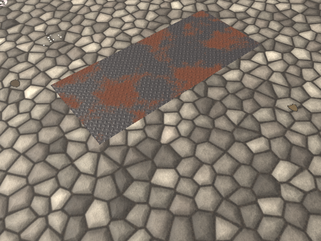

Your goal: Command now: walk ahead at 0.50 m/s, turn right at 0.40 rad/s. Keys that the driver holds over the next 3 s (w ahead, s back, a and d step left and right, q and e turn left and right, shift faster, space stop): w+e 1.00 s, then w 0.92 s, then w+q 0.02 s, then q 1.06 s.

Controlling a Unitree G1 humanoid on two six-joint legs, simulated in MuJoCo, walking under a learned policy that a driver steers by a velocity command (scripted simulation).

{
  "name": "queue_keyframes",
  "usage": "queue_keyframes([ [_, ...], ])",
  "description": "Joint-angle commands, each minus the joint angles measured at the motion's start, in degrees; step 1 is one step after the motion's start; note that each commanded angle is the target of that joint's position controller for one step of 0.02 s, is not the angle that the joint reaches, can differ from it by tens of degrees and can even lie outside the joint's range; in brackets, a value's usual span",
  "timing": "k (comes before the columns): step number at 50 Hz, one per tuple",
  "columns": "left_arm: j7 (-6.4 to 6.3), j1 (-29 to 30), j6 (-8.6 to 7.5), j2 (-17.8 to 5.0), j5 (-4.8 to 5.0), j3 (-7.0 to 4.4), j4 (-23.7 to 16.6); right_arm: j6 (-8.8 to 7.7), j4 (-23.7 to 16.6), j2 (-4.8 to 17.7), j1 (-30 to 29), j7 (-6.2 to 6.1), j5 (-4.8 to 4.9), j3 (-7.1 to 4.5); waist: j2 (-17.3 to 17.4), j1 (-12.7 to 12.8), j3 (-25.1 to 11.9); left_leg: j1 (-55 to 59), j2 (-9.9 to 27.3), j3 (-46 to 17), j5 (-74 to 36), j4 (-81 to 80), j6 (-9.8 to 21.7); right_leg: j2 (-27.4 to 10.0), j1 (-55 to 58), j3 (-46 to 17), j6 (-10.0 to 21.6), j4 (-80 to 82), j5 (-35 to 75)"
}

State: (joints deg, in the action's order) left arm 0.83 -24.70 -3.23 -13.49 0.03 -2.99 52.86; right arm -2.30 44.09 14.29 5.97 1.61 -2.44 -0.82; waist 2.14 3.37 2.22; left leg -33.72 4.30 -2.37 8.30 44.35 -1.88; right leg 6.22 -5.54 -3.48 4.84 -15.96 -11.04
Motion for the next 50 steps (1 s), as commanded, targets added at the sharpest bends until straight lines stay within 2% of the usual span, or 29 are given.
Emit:
queue_keyframes([
  [1,-0.28,-1.12,-0.63,-9.69,-0.13,-2.38,-3.11,-0.74,-5.14,3.52,-6.17,-0.07,0.63,-0.33,-6.25,0.1,0.06,2.41,-2.38,2.54,-5.25,-6.11,-0.96,-13.12,-2.54,-11.69,7.5,4.14,15.63],
  [3,-0.44,-2.05,-0.37,-9.96,-0.49,-2.56,-3.15,-1.09,-6.16,3.95,-8.26,-0.31,0.98,-0.31,-6.54,0.69,-0.38,3.77,-3.22,2.19,-4.89,-8.66,-0.64,-13.73,-0.95,-13.03,6.94,1.57,18.58],
  [5,-0.8,-0.87,-0.12,-10.73,-0.8,-2.93,-3.86,-1.59,-6.46,4.99,-7.25,-0.57,1.13,-0.6,-7.07,-0.51,-0.87,7.94,-3.82,1.25,-2.07,-11.86,0.27,-14.5,-0.76,-15.13,5.69,-1.27,19.53],
  [7,-0.95,1.83,-0.05,-11.73,-0.78,-3.32,-4.91,-2.33,-4.58,6.48,-0.25,-1.15,1.13,-1.32,-6.57,-4.21,-2.81,18.81,-5.33,1.54,0.49,-17.04,1.74,-13.49,-3.25,-16.23,3.94,-7.18,20.76],
  [8,-0.65,2.09,-0.37,-10.8,-0.44,-3.11,-5.22,-3.14,-2.87,8.69,6.02,-1.86,0.5,-2.19,-3.22,-6.94,-6.42,28.6,-3.27,-0.4,1.05,-20.1,3.39,-9.96,-6.21,-14.03,2.54,-16.19,19.8],
  [9,-0.37,2.78,-0.88,-7.04,0.18,-2.09,-7.37,-3.57,-2.48,13.33,15.23,-2.86,-0.87,-3.32,4.13,-10.64,-14.74,40.61,10.11,-13.33,12.42,-22.69,6.65,-6.05,-12.33,-8.56,0.91,-31.86,8.5],
  [10,-0.46,-2.72,-0.55,-3.75,1.44,-1.44,-9.26,-2.43,-2.38,17.7,15.25,-3.0,-0.97,-4.49,16.3,-7.32,-17.69,48.48,21.28,-36.21,21.37,-30.01,11.94,1.48,-28.16,-1.73,-0.22,-43.84,-21.03],
  [11,-0.95,-2.84,0.63,-8.03,-0.4,-2.02,-7.22,-1.65,-2.72,12.96,12.35,-2.8,-0.33,-3.91,8.11,-5.58,-11.73,42.61,20.62,-37.44,26.71,-30.22,12.84,-3.74,-32.66,-1.81,0.23,-50.64,-19.16],
  [12,-0.4,0.35,0.96,-8.3,-1.04,-2.23,-6.92,-1.67,-3.59,8.0,9.03,-2.54,0.18,-2.71,1.81,-5.1,-5.8,36.4,17.53,-29.22,23.05,-30.81,11.78,-5.79,-32.47,-2.12,0.15,-51.24,-13.66],
  [13,0.15,2.43,1.11,-6.95,-1.1,-2.04,-7.26,-1.93,-3.38,6.05,7.34,-2.32,0.26,-2.17,0.85,-4.34,-2.93,32.0,14.75,-21.19,13.61,-32.06,10.87,-7.46,-31.13,-1.62,-0.55,-49.84,-10.14],
  [15,1.16,3.66,2.27,-6.28,-2.08,-2.05,-7.49,-2.69,-2.26,4.92,7.84,-2.44,0.65,-1.84,3.85,-3.31,-1.44,28.41,10.53,-10.8,2.54,-33.58,8.87,-9.17,-29.19,-0.49,-1.74,-48.46,-7.38],
  [16,1.52,3.94,2.75,-5.98,-2.11,-1.98,-8.01,-3.24,-1.69,5.51,8.79,-2.31,0.89,-2.05,5.18,-3.05,-2.13,28.12,10.71,-8.77,-2.31,-33.54,9.39,-9.19,-28.79,0.05,-2.21,-48.73,-6.34],
  [18,2.07,7.16,3.34,-5.67,-2.04,-1.85,-9.33,-3.99,-0.67,5.76,10.41,-2.09,1.47,-2.36,3.87,-2.97,-1.94,29.06,10.77,-4.8,-8.34,-34.4,10.06,-9.72,-31.36,0.25,-2.92,-48.67,-3.67],
  [23,3.18,16.38,3.56,-4.72,-1.99,-1.07,-12.7,-3.87,1.48,6.25,13.56,-1.97,1.34,-2.86,2.5,-4.17,0.24,31.09,9.9,3.92,-13.59,-35.89,10.4,-10.44,-36.44,2.1,-4.19,-40.6,4.72],
  [26,3.85,22.03,3.24,-3.64,-1.94,-0.13,-14.64,-3.72,2.4,6.9,14.55,-1.96,1.31,-3.1,2.74,-5.32,1.7,30.79,9.26,8.58,-14.46,-35.79,9.53,-10.2,-33.01,5.03,-3.32,-30.53,9.61],
  [29,4.22,26.33,3.11,-3.87,-2.21,0.22,-16.6,-3.2,3.87,8.24,17.13,-2.3,1.29,-3.53,2.55,-6.4,2.9,34.27,10.72,11.16,-18.4,-34.32,8.79,-9.41,-30.76,8.25,-1.13,-23.95,7.2],
  [30,4.16,26.93,3.11,-4.12,-2.36,0.21,-17.01,-2.84,4.36,8.59,17.86,-2.44,1.26,-3.61,2.56,-6.49,2.93,35.93,11.06,12.13,-21.79,-32.82,8.44,-8.7,-29.87,9.28,-0.2,-22.38,5.26],
  [32,3.67,25.6,3.14,-4.78,-2.67,-0.1,-17.05,-2.08,5.06,10.05,18.36,-2.79,1.18,-3.87,3.56,-5.36,1.27,38.5,11.32,14.6,-38.52,-26.12,7.57,-5.52,-24.94,11.71,2.1,-20.17,-0.51],
  [34,2.72,16.35,2.57,-6.57,-2.89,-1.21,-14.65,-1.02,5.4,11.84,18.54,-3.01,1.25,-4.2,3.68,-1.12,-4.82,38.33,11.2,16.25,-49.95,-10.04,7.15,-0.89,-13.46,12.61,5.13,-17.26,-4.86],
  [35,1.87,6.32,2.07,-8.6,-3.39,-2.41,-11.39,-0.71,4.65,11.75,17.71,-2.98,1.32,-4.06,0.9,3.51,-10.45,30.89,10.02,17.3,-41.35,4.03,5.55,-0.87,0.54,9.72,7.25,-13.17,-2.97],
  [36,0.89,1.45,2.17,-15.28,-3.67,-4.35,-10.83,-1.0,1.21,6.8,19.19,-2.26,2.01,-2.83,-9.38,3.75,-17.38,9.7,5.35,17.36,-9.5,23.75,2.66,-16.36,19.51,-12.87,12.77,-11.05,-12.98],
  [37,0.54,2.5,2.64,-19.12,-1.68,-5.17,-12.4,-1.58,-2.32,6.94,16.06,-1.59,1.38,-3.03,-13.69,2.45,-21.03,-5.43,-5.0,8.06,23.83,37.33,0.43,-27.18,25.2,-40.77,18.65,-2.18,-5.88],
  [38,0.07,2.36,3.09,-17.53,-0.83,-4.93,-11.46,-1.83,-3.65,8.95,8.99,-1.41,0.97,-3.42,-5.55,4.03,-14.52,-11.06,-1.68,0.92,18.26,37.85,1.04,-24.76,22.04,-32.61,17.17,-1.22,0.62],
  [39,-0.4,4.94,2.94,-14.63,-0.53,-4.16,-10.65,-2.48,-3.75,7.5,8.92,-1.3,1.64,-2.78,-3.96,1.41,-7.52,-10.24,0.74,1.14,12.87,33.27,1.46,-23.24,13.84,-24.61,15.54,-1.06,7.24],
  [40,-0.6,7.43,2.57,-11.9,-0.53,-3.38,-10.62,-2.57,-2.7,7.1,10.26,-1.4,1.44,-2.72,-1.72,-1.52,-3.75,-6.37,2.5,1.1,11.04,27.46,1.56,-19.72,6.68,-19.14,12.86,-0.3,13.46],
  [41,-0.75,9.67,2.18,-10.46,-0.21,-2.86,-10.8,-1.77,-2.44,7.04,11.4,-1.43,0.43,-2.73,-2.17,-3.81,-2.38,-2.6,3.12,0.84,10.94,24.47,0.99,-16.91,1.52,-15.62,11.66,0.5,17.28],
  [42,-0.63,10.97,1.78,-9.46,0.0,-2.45,-11.3,-0.67,-1.7,6.62,13.7,-1.31,-0.3,-2.63,-2.63,-5.17,-3.24,0.81,3.34,0.81,10.46,23.0,0.39,-15.54,-1.53,-13.36,11.36,1.67,18.82],
  [44,-0.25,9.29,0.62,-10.02,0.05,-2.54,-10.58,0.71,-2.28,5.85,13.32,-1.0,-0.54,-2.56,-3.86,-5.74,-3.58,1.83,2.81,1.64,10.28,19.86,-0.68,-14.23,-4.0,-12.17,12.34,2.01,23.19],
  [50,-0.3,2.43,0.27,-11.09,-0.05,-2.97,-8.89,1.05,-6.42,5.07,-0.52,-0.46,-0.12,-2.16,-4.92,-1.2,-0.24,-5.17,1.46,1.9,-2.93,4.38,-1.8,-11.75,-1.57,-13.65,9.58,4.09,15.1],
])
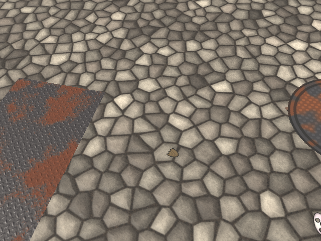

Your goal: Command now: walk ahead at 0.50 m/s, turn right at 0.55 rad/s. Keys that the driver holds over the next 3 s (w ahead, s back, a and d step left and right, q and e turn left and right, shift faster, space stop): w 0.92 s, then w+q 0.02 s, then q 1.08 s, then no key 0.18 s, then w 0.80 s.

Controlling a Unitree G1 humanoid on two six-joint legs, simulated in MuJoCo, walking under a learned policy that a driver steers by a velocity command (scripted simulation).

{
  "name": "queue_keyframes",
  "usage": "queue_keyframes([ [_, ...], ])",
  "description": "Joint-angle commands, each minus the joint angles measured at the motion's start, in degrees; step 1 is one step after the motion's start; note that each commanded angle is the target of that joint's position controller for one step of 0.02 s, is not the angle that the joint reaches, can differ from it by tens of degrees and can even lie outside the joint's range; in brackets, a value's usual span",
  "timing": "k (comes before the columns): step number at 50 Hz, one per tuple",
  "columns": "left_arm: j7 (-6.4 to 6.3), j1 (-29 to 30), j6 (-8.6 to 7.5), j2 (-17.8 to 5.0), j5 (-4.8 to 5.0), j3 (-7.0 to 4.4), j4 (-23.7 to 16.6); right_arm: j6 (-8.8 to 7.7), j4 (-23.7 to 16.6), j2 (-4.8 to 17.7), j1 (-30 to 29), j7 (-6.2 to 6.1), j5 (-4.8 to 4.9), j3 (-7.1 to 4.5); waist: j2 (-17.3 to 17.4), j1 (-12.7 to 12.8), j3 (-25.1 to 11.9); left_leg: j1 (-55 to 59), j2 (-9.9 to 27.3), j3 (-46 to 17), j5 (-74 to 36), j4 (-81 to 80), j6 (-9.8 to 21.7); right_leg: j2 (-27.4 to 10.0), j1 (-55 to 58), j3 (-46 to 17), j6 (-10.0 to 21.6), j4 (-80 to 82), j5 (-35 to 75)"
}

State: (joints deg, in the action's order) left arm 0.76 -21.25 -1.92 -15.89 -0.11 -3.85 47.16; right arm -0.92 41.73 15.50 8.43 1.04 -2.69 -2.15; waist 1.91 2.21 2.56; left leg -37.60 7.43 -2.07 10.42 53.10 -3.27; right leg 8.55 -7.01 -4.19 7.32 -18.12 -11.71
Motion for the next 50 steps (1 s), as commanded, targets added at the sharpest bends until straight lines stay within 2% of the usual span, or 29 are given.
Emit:
queue_keyframes([
  [1,-0.3,-1.97,-1.09,-8.63,0.1,-2.07,-2.88,-0.46,-4.41,3.67,-4.38,0.25,0.25,-0.66,-5.01,0.55,-0.62,-1.55,-2.07,1.63,-6.83,-7.03,-0.23,-14.13,1.44,-12.75,6.71,5.95,16.37],
  [5,-0.87,-6.16,-1.45,-7.97,-0.37,-1.56,-1.27,-1.38,-6.18,3.22,-10.38,0.81,0.63,-0.03,-5.27,3.2,-0.03,0.08,-3.97,2.78,-10.16,-15.31,1.49,-15.51,6.31,-12.65,5.53,3.84,23.37],
  [7,-1.29,-6.47,-1.6,-8.51,-0.63,-1.46,-0.79,-1.83,-6.69,3.76,-10.91,0.89,0.78,-0.08,-5.68,2.84,0.32,3.16,-4.93,2.65,-8.74,-18.51,3.14,-17.03,7.92,-13.54,4.59,2.58,26.41],
  [9,-1.6,-4.35,-1.78,-9.54,-0.79,-1.5,-0.8,-2.2,-5.46,5.1,-6.39,0.54,0.84,-0.64,-6.36,0.14,-0.19,11.38,-6.85,3.14,-4.49,-21.93,5.2,-17.48,7.37,-13.16,2.72,-0.35,33.23],
  [10,-1.59,-3.66,-1.89,-10.06,-0.87,-1.53,-0.61,-2.46,-3.85,6.21,-1.5,0.03,0.88,-1.23,-6.25,-2.07,-2.29,18.02,-8.76,4.04,-1.72,-23.26,6.28,-16.55,7.25,-12.16,1.85,-5.62,40.87],
  [11,-1.34,-3.1,-2.0,-9.78,-0.84,-1.31,-0.31,-3.02,-1.48,7.36,6.26,-0.66,0.73,-1.85,-4.05,-5.98,-6.39,28.09,-8.76,4.1,-2.89,-26.7,7.77,-13.68,5.4,-9.3,0.72,-15.71,42.45],
  [12,-1.05,-3.22,-2.34,-7.01,-0.61,-0.41,-1.57,-3.52,-0.51,10.74,15.26,-1.59,-0.26,-2.68,0.14,-9.5,-13.5,41.48,1.8,-7.2,4.24,-27.82,10.75,-10.8,-2.76,-7.08,-0.47,-30.72,28.87],
  [13,-0.85,-11.03,-2.19,-2.52,1.2,0.31,-2.17,-3.06,0.54,16.95,18.48,-1.61,-0.68,-4.35,14.52,-6.49,-20.03,54.79,16.41,-34.86,9.18,-33.38,18.84,-0.04,-20.19,-1.28,-3.19,-49.33,-10.7],
  [14,-1.27,-8.43,-1.93,-6.89,-0.98,-0.09,-0.99,-2.38,0.6,12.02,14.87,-0.98,1.0,-3.54,6.82,-5.36,-14.65,49.28,15.77,-41.17,14.25,-37.73,18.83,-2.49,-26.79,-3.91,-2.5,-54.36,-15.84],
  [15,-0.89,-3.63,-1.83,-7.03,-1.24,-0.27,-1.51,-2.33,-0.19,8.19,9.83,-0.75,1.5,-2.62,1.51,-4.2,-6.4,41.23,13.55,-31.45,13.46,-38.21,17.97,-5.1,-27.67,-4.14,-2.49,-54.36,-11.02],
  [16,-0.48,-0.56,-1.89,-6.11,-1.3,0.13,-2.09,-2.6,-0.02,5.69,7.42,-0.5,1.22,-1.96,-0.97,-3.67,-3.63,36.36,10.7,-24.55,7.49,-39.32,16.7,-6.99,-26.79,-3.52,-2.59,-51.86,-8.01],
  [18,0.28,-0.03,-0.94,-4.97,-1.99,0.39,-2.19,-3.26,1.7,4.16,7.34,-0.67,1.47,-1.29,2.31,-1.7,-1.54,30.73,5.88,-14.82,-1.63,-41.48,14.02,-9.38,-23.64,-1.83,-3.38,-47.22,-6.39],
  [19,0.54,-0.65,-0.5,-4.44,-2.19,0.58,-1.75,-3.8,2.5,4.48,8.32,-0.53,1.6,-1.33,3.64,-1.44,-1.98,30.06,5.48,-13.13,-6.67,-41.7,14.42,-9.31,-22.42,-1.06,-3.87,-46.42,-6.19],
  [21,0.89,0.7,-0.05,-3.76,-2.47,0.84,-1.89,-4.66,4.12,4.92,10.38,-0.24,2.17,-1.48,3.29,-1.09,-1.88,30.55,4.92,-10.08,-11.93,-42.83,15.19,-10.09,-24.2,0.32,-4.72,-44.37,-5.0],
  [24,1.36,8.3,0.0,-2.9,-2.44,1.48,-4.09,-4.72,5.94,5.29,12.49,-0.19,2.36,-1.58,2.65,-2.16,0.16,31.55,3.77,-6.32,-13.37,-45.69,15.38,-12.54,-29.16,3.11,-6.25,-37.32,0.63],
  [27,1.7,15.44,-0.28,-1.2,-2.0,2.5,-6.01,-4.5,7.53,5.19,14.43,-0.02,2.45,-1.5,2.67,-3.72,0.92,31.52,1.61,-2.38,-16.38,-45.93,14.18,-12.77,-27.63,5.76,-6.98,-26.5,6.75],
  [32,1.37,21.83,-0.63,-1.84,-1.57,2.76,-7.6,-4.21,10.08,6.58,18.26,-0.33,2.12,-1.73,2.7,-5.25,1.41,35.83,4.03,-1.81,-21.64,-43.41,13.26,-11.19,-23.61,7.47,-5.34,-16.65,8.79],
  [35,0.81,19.56,-1.05,-3.09,-1.85,2.16,-7.06,-3.7,10.96,7.48,17.42,-0.85,1.83,-1.91,2.68,-3.17,0.6,39.35,5.54,-1.58,-31.93,-37.59,12.23,-9.25,-18.4,7.92,-2.84,-13.05,3.25],
  [36,0.47,14.38,-1.41,-3.66,-2.11,1.69,-5.27,-3.47,11.2,7.73,16.84,-0.96,1.91,-1.93,2.07,-0.71,-1.96,39.41,4.57,-0.34,-38.3,-31.13,11.44,-7.55,-11.72,8.67,-1.71,-10.32,2.68],
  [37,-0.05,5.65,-2.05,-5.17,-2.72,0.87,-2.12,-3.26,11.31,6.99,16.87,-1.0,2.04,-1.61,0.02,2.75,-6.92,35.85,2.01,1.96,-37.94,-20.67,10.3,-7.37,-0.02,8.17,-0.02,-7.9,3.47],
  [38,-0.8,-4.87,-2.46,-9.5,-3.92,-0.39,-0.3,-3.38,9.17,4.87,16.12,-0.97,2.26,-0.84,-5.76,6.71,-14.28,25.21,-0.86,4.35,-20.99,-4.01,9.0,-19.73,14.22,-5.28,3.28,-6.62,-2.24],
  [39,-1.0,-6.01,-1.89,-14.68,-3.57,-1.77,0.2,-3.27,8.16,-0.43,22.79,-0.75,3.5,0.13,-18.75,3.17,-19.06,6.08,-11.38,6.18,18.77,14.5,7.07,-33.86,25.22,-31.78,10.42,0.42,-6.41],
  [40,-0.72,-2.68,-1.29,-10.99,-1.09,-1.3,-0.06,-2.73,9.09,6.5,18.7,-1.25,1.71,-1.6,-8.98,3.18,-14.12,1.14,-8.65,-0.64,18.45,18.45,7.91,-31.24,20.24,-31.98,9.6,2.23,-8.72],
  [41,-0.57,2.37,-1.37,-7.68,-0.76,-0.36,-0.5,-3.01,7.99,5.97,14.77,-0.85,1.83,-1.73,-6.77,1.11,-6.76,0.08,-6.18,-1.2,13.21,17.4,8.28,-28.7,13.23,-23.06,8.16,3.12,-6.0],
  [42,-0.31,4.81,-1.83,-5.05,-0.99,0.28,-0.41,-3.23,7.8,4.51,12.9,-0.56,2.01,-1.33,-4.89,-0.17,-3.51,1.96,-4.33,-1.01,9.63,14.31,8.08,-25.88,7.35,-17.08,6.65,5.12,0.55],
  [44,-0.58,6.17,-2.59,-2.95,-0.77,0.9,0.59,-2.02,8.76,3.07,13.99,0.03,0.94,-1.09,-5.98,-3.0,-1.94,7.02,-2.45,-0.19,6.87,10.13,6.82,-21.57,0.97,-9.36,3.89,7.95,6.31],
  [46,-0.51,3.89,-3.58,-3.2,-0.6,0.81,2.16,-1.13,8.9,2.27,13.45,0.56,0.59,-1.01,-5.44,-3.62,-1.81,7.69,-2.46,0.75,5.72,8.99,5.81,-20.89,0.16,-6.57,4.59,8.84,14.04],
  [48,-0.71,3.06,-4.06,-4.23,-0.48,0.46,3.15,-0.57,8.49,1.93,10.71,0.89,0.84,-1.02,-4.77,-3.7,-0.21,4.69,-2.39,0.79,2.42,7.01,4.81,-20.85,0.07,-2.76,4.56,10.79,16.91],
  [50,-0.83,1.54,-4.16,-3.69,-0.79,0.79,4.33,-0.42,7.74,1.4,7.75,0.72,1.13,-0.94,-4.36,-3.51,1.17,3.6,-3.3,0.6,-0.66,3.42,4.13,-20.27,0.0,2.7,3.46,9.17,32.0],
])
Over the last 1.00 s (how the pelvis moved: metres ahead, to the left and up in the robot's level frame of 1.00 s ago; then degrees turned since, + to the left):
0.48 -0.12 0.00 -35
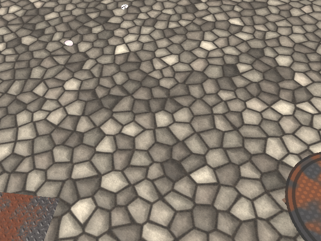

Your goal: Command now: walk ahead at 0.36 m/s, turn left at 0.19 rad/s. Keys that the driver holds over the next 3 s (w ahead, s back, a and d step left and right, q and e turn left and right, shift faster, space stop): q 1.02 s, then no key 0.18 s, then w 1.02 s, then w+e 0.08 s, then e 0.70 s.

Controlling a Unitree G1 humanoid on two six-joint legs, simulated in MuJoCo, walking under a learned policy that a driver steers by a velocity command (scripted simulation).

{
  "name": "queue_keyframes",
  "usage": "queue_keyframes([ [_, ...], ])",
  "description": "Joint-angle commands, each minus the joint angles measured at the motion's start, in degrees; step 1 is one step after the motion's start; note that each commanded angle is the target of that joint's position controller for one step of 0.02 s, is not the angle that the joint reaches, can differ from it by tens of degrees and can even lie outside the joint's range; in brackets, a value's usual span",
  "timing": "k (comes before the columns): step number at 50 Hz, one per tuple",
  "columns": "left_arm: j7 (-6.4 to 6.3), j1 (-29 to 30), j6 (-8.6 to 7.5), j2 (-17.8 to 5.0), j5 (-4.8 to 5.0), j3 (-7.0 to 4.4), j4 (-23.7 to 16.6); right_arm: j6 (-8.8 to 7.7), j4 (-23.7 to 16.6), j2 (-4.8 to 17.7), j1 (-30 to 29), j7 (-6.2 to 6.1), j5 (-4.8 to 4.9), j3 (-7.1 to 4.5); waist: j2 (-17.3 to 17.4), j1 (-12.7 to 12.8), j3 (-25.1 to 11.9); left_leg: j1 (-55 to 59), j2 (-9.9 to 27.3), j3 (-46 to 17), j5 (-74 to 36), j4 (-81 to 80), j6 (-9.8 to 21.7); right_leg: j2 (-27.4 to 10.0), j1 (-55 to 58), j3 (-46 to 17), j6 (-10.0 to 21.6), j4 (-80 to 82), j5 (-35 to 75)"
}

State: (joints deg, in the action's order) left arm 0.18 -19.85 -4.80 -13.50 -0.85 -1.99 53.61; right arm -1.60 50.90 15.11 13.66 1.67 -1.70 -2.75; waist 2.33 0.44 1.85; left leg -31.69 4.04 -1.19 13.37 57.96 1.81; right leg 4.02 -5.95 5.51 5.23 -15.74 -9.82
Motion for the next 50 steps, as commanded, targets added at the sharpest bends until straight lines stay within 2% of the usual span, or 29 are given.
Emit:
queue_keyframes([
  [1,-0.31,0.1,-1.21,-5.77,-0.08,-0.87,-1.78,0.23,-1.81,1.3,1.41,-0.03,0.3,-0.16,-5.15,-1.88,1.76,-1.51,-0.47,0.34,-5.44,-4.4,-1.05,-14.92,-1.25,-4.18,4.72,5.74,35.22],
  [4,-0.82,0.22,-0.9,-5.63,0.22,-0.53,-1.2,0.04,-3.27,-0.02,-3.67,-0.07,0.51,0.69,-6.88,-0.63,1.22,2.73,-1.86,4.01,-12.03,-14.27,-0.4,-13.47,-1.36,0.97,3.03,3.62,40.24],
  [7,-1.77,-1.66,-0.13,-6.21,0.29,-0.66,0.03,-0.02,-4.29,0.3,-5.99,-0.13,0.11,0.89,-7.3,0.56,0.14,4.06,-3.17,5.99,-12.48,-19.77,0.82,-14.69,3.66,2.04,2.58,-0.72,42.65],
  [9,-2.44,-1.3,0.56,-7.06,0.19,-1.08,0.31,-0.16,-4.29,1.37,-4.34,-0.24,-0.32,0.53,-7.92,-0.15,-0.61,6.01,-4.5,6.7,-7.71,-21.76,2.46,-15.99,6.15,2.02,2.4,-6.18,46.76],
  [11,-2.97,-0.24,1.35,-8.01,0.31,-1.65,0.05,-0.69,-2.93,2.84,1.26,-0.46,-0.63,-0.27,-7.37,-2.16,-3.09,11.3,-6.93,7.3,-4.83,-26.04,4.74,-16.02,7.26,2.19,1.71,-17.1,48.88],
  [12,-2.98,0.41,1.8,-8.67,0.5,-1.96,-0.32,-1.39,-1.6,3.87,6.24,-0.63,-0.98,-0.9,-4.83,-4.78,-5.55,17.66,-7.03,5.95,-12.59,-32.53,6.2,-14.17,5.13,3.59,0.02,-27.28,41.75],
  [13,-2.89,-0.52,1.73,-8.35,0.5,-1.95,-2.34,-1.86,-1.53,9.49,10.7,-1.21,-1.19,-2.43,2.38,-6.19,-10.81,29.45,3.75,-6.84,-38.78,-31.44,9.95,-10.27,-5.47,4.96,-2.57,-44.12,19.53],
  [14,-2.54,-4.63,2.26,-3.77,1.58,-1.21,-4.28,-0.69,-2.66,14.49,8.74,-1.72,0.7,-4.06,13.35,-2.25,-17.39,41.0,18.94,-28.49,-65.72,-31.07,22.69,2.56,-21.76,1.77,-5.05,-62.78,-26.66],
  [15,-2.31,-4.07,3.16,-5.9,-0.62,-1.36,-3.53,0.07,-3.22,12.97,8.42,-1.34,3.36,-4.03,3.4,-3.22,-19.75,38.12,18.5,-27.06,-58.94,-33.19,24.29,-1.96,-22.93,-7.51,-5.34,-64.17,-25.52],
  [16,-2.18,0.13,3.52,-5.6,-0.39,-1.49,-4.33,0.76,-4.09,9.94,4.29,-1.72,2.83,-3.45,0.86,-2.86,-12.18,31.52,15.93,-23.48,-46.47,-35.33,23.1,-3.44,-25.48,-7.89,-5.68,-64.07,-22.7],
  [17,-2.31,3.02,3.66,-5.34,-0.4,-1.53,-4.8,1.52,-4.4,6.67,1.15,-2.13,2.01,-2.5,-2.55,-1.49,-5.0,23.63,12.14,-19.63,-36.7,-38.41,19.49,-5.33,-26.14,-8.0,-5.98,-58.59,-19.48],
  [18,-2.36,5.05,4.16,-5.94,-0.9,-1.81,-5.87,1.91,-4.61,5.31,-0.19,-2.47,1.8,-2.15,-1.91,-0.7,-2.79,20.16,8.85,-17.75,-30.75,-39.95,16.73,-6.3,-25.38,-8.26,-6.31,-53.92,-16.9],
  [19,-2.2,3.76,5.08,-5.48,-1.33,-1.76,-5.54,2.27,-4.95,4.95,-1.73,-2.52,1.52,-2.09,-1.37,0.45,-3.38,17.3,6.29,-15.77,-23.95,-41.49,14.78,-5.93,-22.59,-7.7,-6.56,-51.44,-14.72],
  [20,-2.17,2.94,5.85,-4.93,-1.44,-1.71,-5.49,2.14,-4.96,5.59,-0.96,-2.28,1.12,-2.26,0.2,0.49,-4.03,16.28,5.7,-15.5,-26.04,-41.21,14.47,-5.04,-21.03,-7.17,-6.76,-50.29,-14.17],
  [22,-2.28,2.8,6.53,-4.11,-0.98,-1.58,-5.92,1.81,-4.96,7.19,-0.28,-1.9,1.01,-2.88,0.3,0.63,-5.87,16.75,4.73,-15.42,-24.5,-40.99,13.84,-4.63,-20.77,-7.34,-7.32,-47.18,-13.43],
  [27,-2.48,8.92,7.41,-5.42,-0.61,-1.93,-8.48,2.94,-5.92,8.94,0.14,-1.97,0.72,-3.73,3.43,-1.66,-5.78,17.53,2.89,-20.94,0.2,-44.01,11.03,-4.4,-23.08,-8.58,-8.12,-38.93,-11.31],
  [30,-2.61,11.02,7.25,-5.69,-0.27,-1.92,-9.6,3.51,-6.18,9.38,0.65,-1.95,0.51,-4.12,4.18,-2.58,-4.66,18.23,2.85,-24.62,5.92,-44.66,10.42,-3.62,-23.01,-9.25,-7.99,-34.79,-11.88],
  [34,-2.97,10.74,6.33,-5.8,0.53,-1.63,-10.31,3.87,-6.48,9.51,0.2,-1.68,0.19,-4.46,4.9,-2.67,-4.88,18.81,2.54,-27.89,2.64,-43.52,9.92,-1.57,-18.53,-9.6,-6.59,-28.15,-13.92],
  [36,-3.19,8.36,5.75,-6.0,1.05,-1.52,-10.19,4.12,-6.64,9.41,-0.82,-1.39,0.29,-4.54,5.64,-1.73,-5.06,18.05,2.12,-29.62,-0.52,-43.01,9.11,-0.19,-13.83,-9.55,-5.28,-22.11,-14.84],
  [38,-3.6,3.43,5.14,-6.15,1.25,-1.51,-9.25,4.44,-6.98,9.16,-2.87,-1.22,0.97,-4.56,5.38,1.04,-4.87,14.53,0.02,-29.46,0.68,-41.94,6.27,0.71,-5.15,-8.82,-3.63,-9.72,-10.5],
  [39,-4.06,1.54,4.78,-7.8,0.8,-1.94,-8.89,4.37,-7.42,8.07,-3.29,-1.38,1.57,-4.25,3.19,1.84,-4.39,10.25,-3.12,-27.19,6.82,-39.81,3.11,-2.39,0.6,-10.99,-2.64,-1.17,-7.97],
  [40,-4.59,3.56,4.78,-12.71,0.01,-2.92,-10.22,4.28,-7.55,4.48,0.36,-1.67,2.06,-3.44,-7.57,-1.01,-5.2,5.13,-9.2,-19.28,15.87,-27.86,-0.27,-15.18,4.14,-23.92,0.3,5.25,-15.49],
  [41,-4.34,10.71,4.94,-16.3,-1.04,-3.46,-12.91,3.88,-7.79,6.13,-0.69,-2.21,1.62,-4.03,-15.79,-1.21,-0.72,-3.46,-16.67,-6.13,17.57,-14.19,-1.66,-25.85,-2.15,-36.19,6.02,8.37,-12.04],
  [42,-3.93,10.82,5.02,-12.65,-1.23,-2.8,-12.8,3.77,-7.23,10.22,-1.65,-2.2,-0.35,-4.91,-8.4,-1.8,-0.27,0.2,-10.82,-6.73,15.63,-4.0,-2.29,-25.6,-6.96,-30.81,8.0,5.23,-1.35],
  [43,-3.64,13.15,4.87,-9.21,-0.65,-1.76,-13.34,3.88,-6.3,9.54,0.12,-1.72,-0.33,-5.06,-6.22,-3.8,-0.74,2.5,-11.03,-6.57,12.67,0.72,-2.12,-21.49,-8.35,-24.33,6.62,2.84,5.98],
  [44,-3.38,14.48,4.82,-8.11,-0.49,-1.42,-13.8,4.36,-5.44,8.65,2.04,-1.36,-0.31,-4.87,-6.42,-4.69,-1.01,2.7,-10.92,-5.99,10.42,5.3,-2.5,-18.28,-7.66,-18.81,5.2,1.34,10.55],
  [46,-3.33,13.93,4.87,-7.9,-0.51,-1.28,-14.6,5.3,-4.84,8.34,3.2,-0.32,-0.03,-4.61,-9.62,-3.91,-1.76,0.34,-10.14,-3.89,9.3,10.88,-3.69,-15.9,-4.0,-13.41,4.95,-0.87,17.71],
  [50,-3.06,5.94,4.95,-9.57,-0.55,-2.08,-12.65,5.9,-7.22,6.93,-3.01,0.46,0.61,-3.47,-9.83,0.9,-1.43,-4.26,-7.73,-1.73,10.02,3.95,-5.97,-17.5,6.41,-11.62,6.36,-3.48,25.95],
])
Over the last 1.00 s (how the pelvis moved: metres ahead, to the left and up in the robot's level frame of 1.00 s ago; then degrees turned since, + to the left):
0.54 -0.03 0.00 -5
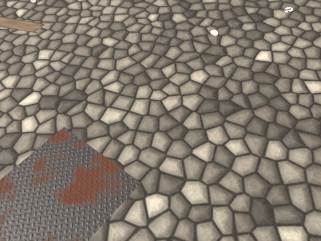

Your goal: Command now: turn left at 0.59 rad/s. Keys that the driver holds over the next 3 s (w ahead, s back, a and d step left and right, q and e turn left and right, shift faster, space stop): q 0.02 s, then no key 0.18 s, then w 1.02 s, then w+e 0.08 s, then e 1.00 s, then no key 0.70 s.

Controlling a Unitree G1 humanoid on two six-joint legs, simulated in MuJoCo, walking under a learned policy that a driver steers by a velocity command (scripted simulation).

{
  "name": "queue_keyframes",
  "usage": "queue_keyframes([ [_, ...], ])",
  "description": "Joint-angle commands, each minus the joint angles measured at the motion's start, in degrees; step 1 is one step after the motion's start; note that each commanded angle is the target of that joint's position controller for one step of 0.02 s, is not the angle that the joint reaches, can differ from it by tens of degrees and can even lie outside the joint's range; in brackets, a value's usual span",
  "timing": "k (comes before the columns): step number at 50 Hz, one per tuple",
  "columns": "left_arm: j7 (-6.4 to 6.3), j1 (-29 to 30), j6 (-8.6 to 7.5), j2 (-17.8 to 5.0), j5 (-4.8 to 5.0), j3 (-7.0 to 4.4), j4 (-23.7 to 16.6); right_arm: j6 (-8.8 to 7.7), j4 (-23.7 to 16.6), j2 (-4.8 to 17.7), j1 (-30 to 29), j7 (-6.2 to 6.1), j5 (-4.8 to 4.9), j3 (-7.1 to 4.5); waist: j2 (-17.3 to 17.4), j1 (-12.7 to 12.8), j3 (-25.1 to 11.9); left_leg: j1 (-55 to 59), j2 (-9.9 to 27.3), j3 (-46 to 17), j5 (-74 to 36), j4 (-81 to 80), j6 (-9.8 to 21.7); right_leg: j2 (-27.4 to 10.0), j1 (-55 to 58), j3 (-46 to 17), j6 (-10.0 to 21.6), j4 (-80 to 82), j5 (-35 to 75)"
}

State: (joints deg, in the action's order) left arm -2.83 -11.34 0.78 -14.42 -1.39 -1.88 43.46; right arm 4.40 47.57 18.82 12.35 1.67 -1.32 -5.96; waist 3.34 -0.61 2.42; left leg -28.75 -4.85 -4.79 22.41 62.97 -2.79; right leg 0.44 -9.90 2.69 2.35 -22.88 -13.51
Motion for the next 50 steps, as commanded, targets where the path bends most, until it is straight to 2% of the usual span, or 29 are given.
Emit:
queue_keyframes([
  [1,0.02,-3.7,-0.65,-9.24,-0.01,-2.48,-2.1,-0.01,-4.35,2.96,-2.58,0.63,0.33,-0.03,-11.31,2.6,-2.3,-7.0,1.57,2.27,1.54,-3.26,-1.57,-14.56,12.04,-8.55,9.46,3.11,31.08],
  [5,1.08,-3.68,-0.87,-10.34,-0.22,-2.96,-1.26,0.06,-5.24,1.4,-3.82,0.63,0.94,1.09,-12.94,2.93,-3.5,1.75,1.95,4.18,4.1,-14.15,-0.11,-15.15,9.72,-6.75,9.71,1.17,33.55],
  [8,1.98,-2.72,-0.68,-11.12,-0.19,-3.2,-0.57,-0.17,-5.28,1.35,-3.45,-0.07,1.38,1.6,-14.71,2.68,-4.23,9.0,1.39,6.77,4.26,-22.39,1.77,-15.18,6.96,-6.37,9.6,-0.71,35.45],
  [10,2.28,-1.82,-0.25,-11.37,0.32,-3.26,0.1,-0.72,-4.53,0.88,-1.54,-0.53,1.29,1.95,-14.03,0.94,-4.51,14.45,1.18,7.77,-2.06,-33.26,3.21,-14.55,5.57,-5.97,8.23,-3.56,34.15],
  [11,2.36,-1.82,-0.04,-10.9,0.61,-3.1,0.47,-1.38,-3.7,0.51,0.47,-0.82,0.67,2.33,-11.99,-0.56,-5.59,21.09,1.43,7.59,-10.26,-43.71,4.19,-13.82,2.24,-4.95,5.83,-4.86,24.86],
  [12,2.48,-3.39,-0.05,-8.06,0.33,-2.3,0.66,-2.3,-3.22,2.14,1.75,-1.19,-0.4,2.37,-5.62,-0.72,-7.92,31.36,6.75,-0.3,-11.73,-48.34,5.44,-11.78,-5.51,-3.03,2.4,-8.73,10.45],
  [13,3.08,-3.65,-0.02,-1.67,-0.32,-0.48,-2.04,-3.01,-3.9,8.06,3.76,-1.55,-0.53,1.45,10.55,-0.52,-9.8,39.98,22.86,-20.97,-8.27,-50.45,10.33,-3.83,-19.66,3.97,-1.24,-21.47,-18.26],
  [14,2.4,0.23,0.74,-6.57,-0.98,-1.49,-2.25,-3.02,-1.11,11.78,8.72,-1.73,0.11,-0.05,10.02,-4.84,-5.11,30.83,26.73,-24.76,-5.07,-51.44,17.78,-1.84,-22.38,-0.13,-0.88,-27.32,-22.7],
  [15,2.72,1.52,1.02,-8.84,-0.66,-2.33,-1.97,-3.16,-0.69,7.93,6.82,-1.57,-0.09,1.06,4.97,-3.25,0.1,28.6,23.77,-22.09,5.5,-53.8,18.03,-3.51,-24.45,-2.59,-0.5,-30.11,-18.45],
  [16,3.5,1.6,0.69,-8.97,-0.21,-2.56,-1.29,-3.32,-0.96,4.86,3.48,-1.57,0.05,2.08,4.73,-1.83,4.02,25.71,20.43,-19.0,11.94,-56.43,15.96,-3.84,-25.48,-2.97,-0.43,-29.95,-13.65],
  [17,4.19,0.2,0.15,-9.1,-0.05,-2.78,-0.21,-3.6,-1.44,3.88,1.14,-1.86,0.01,2.52,6.0,-0.47,4.95,26.0,17.64,-16.46,11.29,-58.12,13.89,-4.03,-25.56,-2.75,-0.67,-29.31,-9.78],
  [18,4.71,-0.94,-0.26,-9.06,-0.76,-2.93,0.85,-4.3,-1.09,3.32,1.59,-2.24,0.24,2.76,5.93,-0.34,4.88,26.58,16.23,-14.08,6.5,-58.46,13.56,-4.15,-25.3,-2.26,-1.09,-30.04,-6.59],
  [20,5.26,-2.18,-0.85,-7.68,-1.11,-2.81,2.24,-5.77,0.09,3.57,3.45,-1.99,0.46,2.72,3.0,0.06,2.44,28.5,15.27,-10.87,-0.28,-57.79,13.7,-3.98,-25.15,-1.75,-1.58,-31.48,-2.61],
  [22,5.4,-0.16,-1.13,-6.8,-0.84,-2.72,1.88,-6.84,1.24,3.89,5.22,-1.74,0.63,2.54,2.45,-0.4,2.74,28.95,15.66,-9.94,-1.8,-58.38,14.63,-4.5,-27.11,-1.5,-2.43,-30.35,-0.49],
  [27,5.42,5.58,-1.6,-5.51,-0.58,-2.42,0.24,-7.82,3.57,3.9,9.06,-1.76,0.4,2.37,2.28,-2.19,4.34,28.92,16.67,-8.59,-4.21,-59.16,15.97,-5.05,-29.32,-1.01,-3.99,-22.82,2.86],
  [32,5.5,10.1,-2.26,-4.71,-0.31,-1.91,-2.09,-8.66,5.56,4.55,11.56,-1.84,0.12,2.13,2.02,-2.71,5.67,27.81,17.81,-6.62,-11.65,-56.81,15.61,-4.38,-24.78,-0.48,-2.05,-14.42,3.34],
  [35,5.0,7.0,-2.77,-5.29,-0.21,-2.17,-2.18,-8.83,6.09,5.61,10.54,-1.92,0.19,1.86,2.13,-0.24,4.44,25.84,18.68,-5.48,-22.16,-52.62,13.94,-2.43,-15.18,1.22,0.59,-10.61,1.13],
  [36,4.51,2.29,-3.04,-5.48,-0.18,-2.51,-0.78,-8.81,6.14,6.01,9.3,-1.91,0.3,1.8,1.22,2.52,2.7,23.94,17.56,-3.75,-30.11,-47.45,12.72,-0.6,-7.45,2.33,1.51,-7.61,1.94],
  [37,3.74,-5.91,-3.6,-6.9,-0.51,-3.35,2.22,-8.81,6.5,5.19,9.58,-1.8,0.25,2.1,-2.17,5.84,-1.79,21.14,14.11,-0.36,-37.6,-35.91,11.33,0.99,4.01,2.47,2.63,-4.86,1.64],
  [38,2.76,-16.75,-4.27,-11.36,-1.57,-4.58,4.31,-8.95,5.18,3.3,9.13,-1.68,0.34,2.87,-8.92,10.22,-9.56,13.03,9.91,3.86,-29.72,-17.89,9.38,-9.09,17.23,-9.37,5.44,-0.74,-8.75],
  [39,2.82,-21.01,-4.47,-18.39,-1.6,-5.81,5.51,-9.13,3.58,-2.27,13.53,-1.42,1.29,3.98,-23.42,7.9,-13.95,-4.16,-0.63,6.64,5.05,0.38,7.06,-23.88,26.62,-38.42,10.6,9.57,-21.07],
  [40,3.25,-16.17,-4.09,-14.07,-0.2,-4.76,5.13,-8.81,4.63,2.63,11.74,-1.61,-0.11,2.78,-13.69,5.78,-9.38,-7.84,1.8,-1.02,5.61,6.92,8.63,-22.9,20.03,-42.54,10.7,12.42,-24.18],
  [41,3.56,-9.47,-4.07,-10.31,0.16,-3.74,3.67,-8.89,4.36,3.14,9.55,-1.07,0.06,2.44,-8.72,2.99,-3.43,-8.39,5.33,-0.87,-0.46,7.39,9.48,-21.15,13.55,-33.46,9.86,11.55,-21.76],
  [42,3.85,-6.07,-4.46,-7.39,0.14,-2.89,3.22,-9.06,4.27,2.13,7.8,-0.63,0.19,2.75,-5.9,1.85,-1.0,-6.79,7.47,0.01,-4.74,4.96,9.3,-18.34,8.56,-26.74,9.14,12.5,-12.63],
  [44,3.65,-4.65,-5.26,-5.07,0.37,-1.99,3.89,-7.99,5.05,0.51,8.4,-0.11,-0.76,3.08,-7.48,-0.18,-0.49,-3.0,9.78,1.77,-8.17,1.36,8.02,-13.95,4.28,-17.68,7.24,14.24,-1.63],
  [45,3.77,-6.59,-5.88,-4.01,0.3,-1.59,4.96,-7.52,5.44,0.07,8.09,0.08,-1.05,3.13,-7.14,-0.16,0.25,-1.94,9.83,2.34,-9.06,1.4,7.66,-12.69,3.46,-14.58,6.59,13.61,8.8],
  [46,3.63,-7.63,-6.2,-5.3,0.64,-1.87,5.79,-7.1,5.19,-0.8,8.25,0.36,-0.92,3.32,-8.46,-0.89,-1.39,-2.61,9.52,3.33,-9.35,1.03,6.94,-13.2,4.47,-13.75,7.87,13.94,10.52],
  [48,3.52,-9.23,-6.6,-5.44,0.94,-1.88,7.03,-6.54,4.2,-0.6,4.0,0.68,-0.91,3.31,-7.25,-0.56,0.46,-6.74,10.46,4.42,-12.19,-1.03,5.78,-12.27,4.84,-11.09,8.47,15.91,12.09],
  [50,3.51,-12.41,-6.55,-4.13,1.08,-1.44,8.69,-6.27,2.81,-0.75,-1.08,0.74,-1.01,3.37,-5.86,0.43,2.38,-10.91,10.76,5.86,-15.12,-4.0,4.94,-10.89,6.58,-8.25,8.02,16.14,18.59],
])
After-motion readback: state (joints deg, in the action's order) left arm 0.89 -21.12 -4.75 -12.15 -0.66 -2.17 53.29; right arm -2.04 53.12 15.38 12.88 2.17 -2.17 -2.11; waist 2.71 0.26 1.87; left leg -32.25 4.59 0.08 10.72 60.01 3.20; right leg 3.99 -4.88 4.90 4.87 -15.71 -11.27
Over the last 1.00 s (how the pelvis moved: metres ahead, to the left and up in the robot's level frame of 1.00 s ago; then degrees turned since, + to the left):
0.16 -0.02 0.00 33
